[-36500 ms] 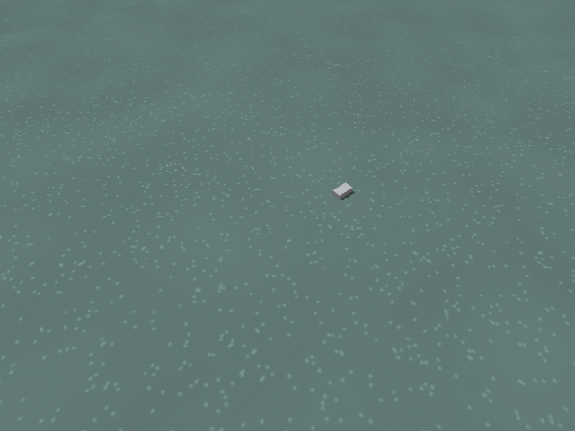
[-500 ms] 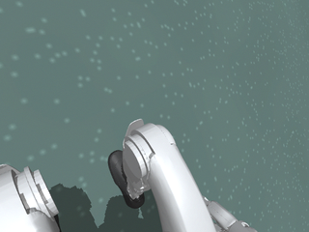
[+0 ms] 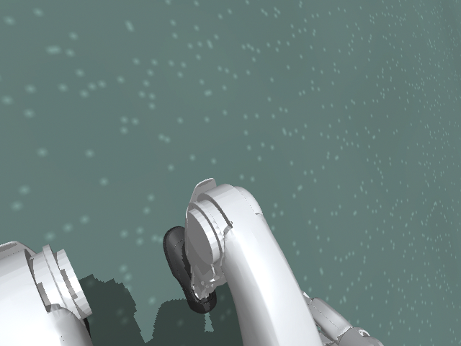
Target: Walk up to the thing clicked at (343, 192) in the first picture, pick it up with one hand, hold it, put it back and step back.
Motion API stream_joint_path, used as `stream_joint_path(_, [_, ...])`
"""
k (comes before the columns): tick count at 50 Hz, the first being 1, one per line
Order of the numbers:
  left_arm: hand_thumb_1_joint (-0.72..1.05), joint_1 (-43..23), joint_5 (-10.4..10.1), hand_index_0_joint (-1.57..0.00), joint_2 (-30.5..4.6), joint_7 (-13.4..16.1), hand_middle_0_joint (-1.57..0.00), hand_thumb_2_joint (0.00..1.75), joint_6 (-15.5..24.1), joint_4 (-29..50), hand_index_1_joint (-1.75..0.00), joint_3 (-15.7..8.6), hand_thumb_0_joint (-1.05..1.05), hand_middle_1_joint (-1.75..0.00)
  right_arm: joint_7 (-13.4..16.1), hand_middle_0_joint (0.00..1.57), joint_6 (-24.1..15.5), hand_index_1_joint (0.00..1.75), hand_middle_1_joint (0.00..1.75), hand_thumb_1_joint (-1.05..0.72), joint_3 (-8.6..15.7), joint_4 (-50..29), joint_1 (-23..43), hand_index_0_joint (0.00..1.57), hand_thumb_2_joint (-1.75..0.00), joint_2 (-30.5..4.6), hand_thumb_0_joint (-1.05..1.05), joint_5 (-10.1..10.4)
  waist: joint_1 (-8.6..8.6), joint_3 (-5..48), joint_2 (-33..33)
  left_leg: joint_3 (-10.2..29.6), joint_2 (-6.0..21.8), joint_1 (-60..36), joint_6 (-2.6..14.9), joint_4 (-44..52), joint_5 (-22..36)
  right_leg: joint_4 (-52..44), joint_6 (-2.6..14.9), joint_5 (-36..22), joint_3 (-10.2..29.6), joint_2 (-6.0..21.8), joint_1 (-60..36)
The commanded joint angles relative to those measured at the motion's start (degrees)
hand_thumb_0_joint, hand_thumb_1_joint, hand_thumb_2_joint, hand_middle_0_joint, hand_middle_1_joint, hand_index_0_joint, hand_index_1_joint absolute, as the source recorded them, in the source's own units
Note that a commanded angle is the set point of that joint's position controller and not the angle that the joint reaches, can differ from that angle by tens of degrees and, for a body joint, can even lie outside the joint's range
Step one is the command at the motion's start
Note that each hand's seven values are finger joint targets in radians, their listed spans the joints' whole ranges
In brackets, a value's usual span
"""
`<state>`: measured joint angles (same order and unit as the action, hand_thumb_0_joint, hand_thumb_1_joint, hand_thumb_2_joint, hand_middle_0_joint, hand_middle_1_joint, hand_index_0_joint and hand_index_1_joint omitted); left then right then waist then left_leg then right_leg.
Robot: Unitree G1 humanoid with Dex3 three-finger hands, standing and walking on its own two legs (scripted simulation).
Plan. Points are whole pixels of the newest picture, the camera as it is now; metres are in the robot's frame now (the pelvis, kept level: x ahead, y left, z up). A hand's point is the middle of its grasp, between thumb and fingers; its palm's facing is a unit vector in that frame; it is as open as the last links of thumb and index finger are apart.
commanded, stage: close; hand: left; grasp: from above
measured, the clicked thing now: out of the picture +0.45 +0.38 -0.30
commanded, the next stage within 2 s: settle in 0.72 s
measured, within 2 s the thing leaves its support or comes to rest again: leaves its support in 1.14 s
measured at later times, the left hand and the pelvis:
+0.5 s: hand out of the picture +0.44 +0.37 -0.26, palm faces -0.44 -0.18 -0.88, open 8.9 cm; pelvis +0.00 +0.00 +0.00, yaw +0 degrees
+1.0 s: hand out of the picture +0.44 +0.37 -0.26, palm faces -0.43 -0.19 -0.88, open 7.8 cm; pelvis +0.00 +0.00 +0.00, yaw +0 degrees
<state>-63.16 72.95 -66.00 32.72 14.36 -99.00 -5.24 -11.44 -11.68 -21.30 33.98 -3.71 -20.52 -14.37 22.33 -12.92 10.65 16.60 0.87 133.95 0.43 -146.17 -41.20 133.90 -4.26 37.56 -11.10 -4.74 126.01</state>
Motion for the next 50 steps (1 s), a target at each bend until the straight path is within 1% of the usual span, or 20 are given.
stream_joint_path(1, [0.12, -13.27, -0.93, -0.55, -14.14, 2.2, -0.5, 0.46, -0.33, 7.15, -0.61, -0.98, 0.0, -0.65, 0.58, 0.2, 0.32, 0.3, 0.3, -0.88, 6.51, 1.5, -10.99, 0.2, -0.9, -20.32, 0.0, 0.48, 2.55, 37.46, -35.1, -4.62, 3.26, -30.83, -0.9, 16.39, 13.84, -9.75, 5.07, -14.53, -5.83, -1.25, -18.32])
stream_joint_path(3, [0.15, -12.42, -0.89, -0.57, -13.78, 2.14, -0.53, 0.44, -0.58, 6.08, -0.59, -1.36, 0.0, -0.64, 0.42, 0.2, 0.32, 0.3, 0.3, -0.88, 6.54, 1.96, -11.55, 0.2, -0.9, -20.47, 0.0, 0.5, 2.87, 37.41, -35.73, -3.95, 3.46, -32.14, -1.19, 16.77, 15.24, -9.28, 4.96, -15.01, -6.16, -1.07, -17.4])
stream_joint_path(4, [0.16, -13.43, -0.95, -0.58, -12.76, 2.15, -0.54, 0.42, -0.29, 7.15, -0.58, -0.31, 0.0, -0.63, 0.5, 0.2, 0.29, 0.3, 0.3, -0.88, 6.61, 0.71, -10.46, 0.2, -0.9, -20.55, 0.0, 0.32, 3.27, 37.14, -35.76, -4.18, 3.37, -31.31, -1.08, 16.64, 15.26, -9.35, 5.04, -15.53, -6.2, -1.26, -17.83])
stream_joint_path(5, [0.15, -9.92, -0.77, -0.58, -12.15, 1.96, -0.55, 0.43, -1.04, 2.33, -0.56, -0.37, 0.0, -0.6, 0.47, 0.2, 0.45, 0.3, 0.3, -0.88, 6.28, 1.81, -11.57, 0.2, -0.9, -20.1, 0.0, 0.29, 3.7, 35.47, -33.4, -4.46, 3.25, -30.32, -0.79, 16.4, 14.99, -9.9, 4.89, -15.5, -5.96, -1.4, -18.87])
stream_joint_path(11, [0.24, -10.95, -0.99, -0.65, -13.53, 0.94, -0.6, 0.37, -0.83, 4.65, -0.53, -0.87, 0.0, -0.58, 0.31, 0.2, 0.68, 0.3, 0.3, -0.88, 5.36, 1.42, -11.06, 0.2, -0.9, -19.71, 0.0, 0.54, 2.49, 35.78, -35.36, -3.84, 3.44, -31.44, -1.18, 16.48, 16.38, -9.1, 5.03, -15.22, -6.09, -1.02, -16.98])
stream_joint_path(13, [0.26, -9.55, -1.65, -0.66, -11.93, 0.59, -0.63, 0.37, -0.68, 3.31, -0.5, 0.45, 0.0, -0.55, 0.5, 0.2, 0.93, 0.3, 0.3, -0.89, 5.51, 1.15, -10.39, 0.2, -0.9, -19.61, 0.0, 0.54, 3.28, 34.6, -33.5, -4.22, 3.28, -29.78, -0.77, 16.73, 14.16, -9.83, 4.88, -14.16, -5.87, -1.31, -18.25])
stream_joint_path(16, [0.29, -11.87, -1.6, -0.69, -13.76, 0.7, -0.64, 0.33, -0.24, 7.19, -0.49, -0.51, 0.0, -0.54, 0.69, 0.2, 0.98, 0.3, 0.3, -0.88, 6.03, 1.12, -11.32, 0.2, -0.89, -20.35, 0.0, 0.3, 2.53, 35.44, -33.91, -5.06, 2.96, -29.03, -0.57, 16.43, 13.72, -10.21, 4.87, -14.52, -5.43, -1.32, -19.1])
stream_joint_path(17, [0.3, -9.77, -1.44, -0.7, -13.41, 0.49, -0.66, 0.34, -0.55, 4.2, -0.48, -0.63, 0.0, -0.52, 0.66, 0.2, 1.05, 0.3, 0.3, -0.89, 5.66, 1.32, -11.07, 0.2, -0.9, -19.55, 0.0, 0.48, 2.16, 35.15, -33.9, -4.94, 3.04, -29.47, -0.69, 16.46, 14.21, -10.02, 4.96, -14.5, -5.52, -1.32, -19.0])
stream_joint_path(19, [0.32, -9.91, -1.84, -0.72, -13.33, 0.35, -0.68, 0.32, -0.26, 4.82, -0.46, -0.66, 0.0, -0.5, 0.61, 0.2, 1.2, 0.3, 0.3, -0.88, 4.99, 1.44, -10.83, 0.2, -0.9, -19.74, 0.0, 0.39, 2.67, 36.23, -34.2, -3.98, 3.35, -30.82, -0.95, 16.35, 15.92, -9.6, 4.9, -15.09, -6.04, -1.17, -18.33])
stream_joint_path(20, [0.32, -8.52, -2.02, -0.71, -11.63, 0.05, -0.67, 0.32, -0.41, 3.35, -0.45, 0.34, 0.0, -0.49, 0.57, 0.2, 1.21, 0.3, 0.3, -0.88, 4.92, 1.0, -10.69, 0.2, -0.9, -19.31, 0.0, 0.4, 3.28, 35.43, -32.54, -4.14, 3.34, -30.12, -0.63, 16.1, 16.01, -9.83, 4.71, -15.56, -5.88, -1.32, -19.22])
stream_joint_path(25, [0.4, -9.58, -2.52, -0.78, -13.49, 0.28, -0.75, 0.31, 0.36, 4.81, -0.42, -0.59, 0.0, -0.46, 1.12, 0.2, 1.69, 0.3, 0.3, -0.89, 4.88, 1.5, -11.24, 0.2, -0.9, -19.58, 0.0, -0.04, 2.76, 35.27, -32.55, -5.12, 3.06, -27.9, -0.31, 16.08, 13.59, -10.88, 4.67, -14.57, -5.64, -1.59, -20.89])
stream_joint_path(28, [0.44, -8.65, -2.69, -0.81, -12.15, 0.03, -0.77, 0.26, 0.27, 3.51, -0.39, -0.25, 0.0, -0.44, 1.22, 0.2, 1.67, 0.3, 0.3, -0.88, 4.81, 1.0, -10.08, 0.2, -0.9, -19.34, 0.0, 0.11, 2.57, 34.54, -31.96, -4.52, 3.11, -27.77, -0.62, 16.18, 12.46, -10.35, 4.97, -13.01, -6.02, -1.38, -18.58])
stream_joint_path(30, [0.46, -9.01, -2.73, -0.84, -11.95, -0.16, -0.8, 0.28, 0.47, 3.73, -0.39, 0.32, 0.0, -0.43, 1.25, 0.2, 1.72, 0.3, 0.3, -0.89, 4.74, 0.57, -10.46, 0.2, -0.9, -19.57, 0.0, 0.09, 3.37, 33.87, -30.87, -4.68, 3.04, -27.11, -0.32, 16.07, 11.49, -10.92, 4.74, -12.81, -5.9, -1.48, -19.66])
stream_joint_path(33, [0.51, -8.31, -2.13, -0.88, -12.5, -0.37, -0.84, 0.26, 0.29, 5.15, -0.36, -0.11, 0.0, -0.4, 1.08, 0.2, 1.89, 0.3, 0.3, -0.89, 4.8, 1.13, -10.8, 0.2, -0.9, -18.89, 0.0, 0.06, 2.23, 35.67, -32.98, -4.62, 3.2, -29.45, -0.59, 16.28, 14.56, -10.33, 4.76, -14.85, -5.74, -1.49, -20.18])
stream_joint_path(35, [0.54, -7.48, -2.53, -0.9, -11.52, -0.4, -0.86, 0.25, 0.1, 4.3, -0.35, 0.12, 0.0, -0.38, 0.93, 0.2, 2.02, 0.3, 0.3, -0.89, 4.64, 1.27, -11.32, 0.2, -0.9, -19.15, 0.0, 0.04, 2.84, 36.11, -32.58, -4.16, 3.33, -30.38, -0.65, 16.32, 16.2, -10.3, 4.58, -15.85, -5.94, -1.47, -20.32])
stream_joint_path(41, [0.61, -7.84, -2.41, -0.96, -11.82, -0.04, -0.93, 0.27, 0.25, 5.1, -0.34, -0.39, 0.0, -0.37, 1.14, 0.2, 2.21, 0.3, 0.3, -0.89, 4.97, 1.05, -10.88, 0.2, -0.9, -19.1, 0.0, -0.05, 2.12, 35.29, -33.31, -4.38, 3.17, -29.5, -0.73, 16.6, 14.49, -10.26, 4.91, -14.54, -6.0, -1.54, -19.38])
stream_joint_path(43, [0.59, -8.04, -2.6, -1.0, -10.95, 0.03, -0.96, 0.28, 0.2, 3.95, -0.35, 0.09, 0.0, -0.38, 1.23, 0.2, 2.34, 0.3, 0.3, -0.9, 5.14, 0.8, -10.09, 0.2, -0.9, -19.12, 0.0, -0.17, 2.5, 34.26, -32.13, -4.42, 3.06, -27.81, -0.64, 16.8, 12.12, -10.48, 5.0, -13.01, -6.1, -1.57, -18.84])
stream_joint_path(45, [0.62, -8.95, -2.4, -1.02, -11.78, 0.04, -0.99, 0.26, 0.06, 5.24, -0.33, -0.22, 0.0, -0.37, 1.17, 0.2, 2.36, 0.3, 0.3, -0.91, 5.01, 1.03, -11.07, 0.2, -0.9, -18.93, 0.0, -0.21, 2.66, 35.27, -32.91, -4.82, 3.0, -28.61, -0.52, 16.64, 13.26, -10.71, 4.81, -14.22, -5.77, -1.6, -20.14])
stream_joint_path(48, [0.66, -11.2, -2.35, -1.05, -14.09, 0.48, -1.02, 0.25, -0.28, 10.1, -0.31, -2.44, 0.0, -0.35, 1.24, 0.2, 2.45, 0.3, 0.3, -0.9, 5.57, 1.47, -11.19, 0.2, -0.9, -18.85, 0.0, -0.06, 0.92, 40.35, -36.44, -4.65, 3.11, -32.05, -0.96, 16.74, 15.98, -9.87, 5.06, -15.56, -5.89, -1.41, -19.8])
stream_joint_path(50, [0.68, -10.12, -2.29, -1.07, -12.65, 0.37, -1.03, 0.24, -0.71, 9.42, -0.3, -2.18, 0.0, -0.34, 1.03, 0.2, 2.46, 0.3, 0.3, -0.91, 6.05, 1.74, -11.04, 0.2, -0.9, -19.01, 0.0, 0.1, 0.86, 39.99, -37.96, -4.01, 3.27, -33.54, -1.5, 17.28, 17.13, -8.86, 5.36, -15.36, -6.35, -1.14, -17.23])
